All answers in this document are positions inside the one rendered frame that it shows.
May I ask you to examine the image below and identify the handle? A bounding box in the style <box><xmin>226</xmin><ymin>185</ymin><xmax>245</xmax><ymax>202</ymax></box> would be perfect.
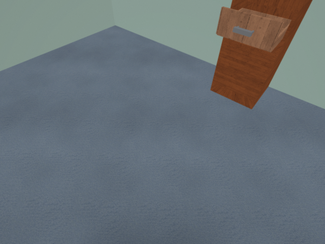
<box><xmin>233</xmin><ymin>26</ymin><xmax>254</xmax><ymax>37</ymax></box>
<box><xmin>238</xmin><ymin>43</ymin><xmax>255</xmax><ymax>51</ymax></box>

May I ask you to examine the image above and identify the drawer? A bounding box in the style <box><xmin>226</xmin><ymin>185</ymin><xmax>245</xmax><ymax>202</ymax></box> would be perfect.
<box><xmin>216</xmin><ymin>7</ymin><xmax>291</xmax><ymax>52</ymax></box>

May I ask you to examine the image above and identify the cabinet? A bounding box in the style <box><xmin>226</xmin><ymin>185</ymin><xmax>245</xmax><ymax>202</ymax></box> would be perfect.
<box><xmin>210</xmin><ymin>0</ymin><xmax>312</xmax><ymax>109</ymax></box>

